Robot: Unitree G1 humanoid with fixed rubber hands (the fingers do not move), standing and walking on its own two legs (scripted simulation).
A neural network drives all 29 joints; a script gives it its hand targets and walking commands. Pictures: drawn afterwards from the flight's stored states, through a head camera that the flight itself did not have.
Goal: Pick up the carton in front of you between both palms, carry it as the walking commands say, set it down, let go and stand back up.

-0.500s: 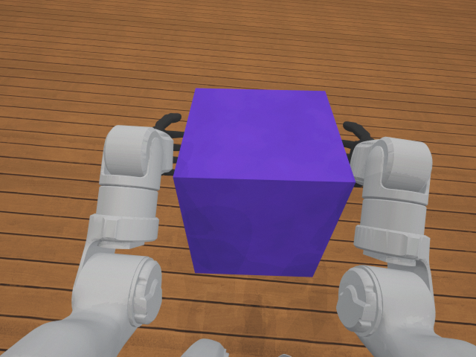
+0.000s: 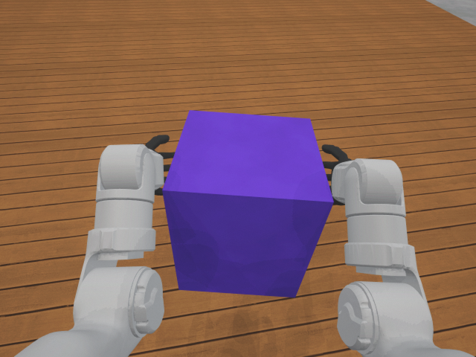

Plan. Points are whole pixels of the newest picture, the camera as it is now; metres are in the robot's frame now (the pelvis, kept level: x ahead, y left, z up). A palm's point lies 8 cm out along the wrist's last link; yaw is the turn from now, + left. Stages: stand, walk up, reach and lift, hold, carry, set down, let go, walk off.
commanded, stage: carry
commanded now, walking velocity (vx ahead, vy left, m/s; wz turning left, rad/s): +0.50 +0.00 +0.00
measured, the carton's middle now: (243, 205) +0.37 +0.00 +0.07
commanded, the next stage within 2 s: none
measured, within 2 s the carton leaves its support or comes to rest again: neither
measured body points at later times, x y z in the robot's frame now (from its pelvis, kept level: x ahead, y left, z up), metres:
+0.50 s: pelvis +0.30 -0.03 +0.02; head +0.32 -0.04 +0.46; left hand +0.59 +0.13 +0.08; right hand +0.60 -0.18 +0.08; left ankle +0.29 +0.09 -0.67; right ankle +0.30 -0.12 -0.73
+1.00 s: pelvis +0.60 +0.03 +0.02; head +0.58 +0.04 +0.47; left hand +0.88 +0.17 +0.10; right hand +0.87 -0.13 +0.10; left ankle +0.57 +0.11 -0.73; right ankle +0.69 -0.13 -0.68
